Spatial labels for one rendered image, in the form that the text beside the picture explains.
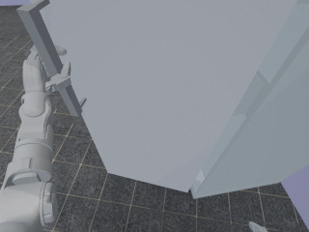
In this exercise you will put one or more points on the handle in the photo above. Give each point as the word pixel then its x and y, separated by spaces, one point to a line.
pixel 35 26

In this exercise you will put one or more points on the fridge door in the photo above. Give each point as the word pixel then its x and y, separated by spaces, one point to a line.
pixel 161 78

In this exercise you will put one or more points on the right robot hand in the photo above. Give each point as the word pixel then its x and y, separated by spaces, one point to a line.
pixel 256 227

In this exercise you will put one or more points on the left robot upper arm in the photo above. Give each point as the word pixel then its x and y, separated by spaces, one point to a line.
pixel 28 207

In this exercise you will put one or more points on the left robot forearm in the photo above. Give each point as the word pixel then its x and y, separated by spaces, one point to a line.
pixel 33 147

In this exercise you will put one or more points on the left robot hand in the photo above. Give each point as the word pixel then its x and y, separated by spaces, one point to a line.
pixel 35 73

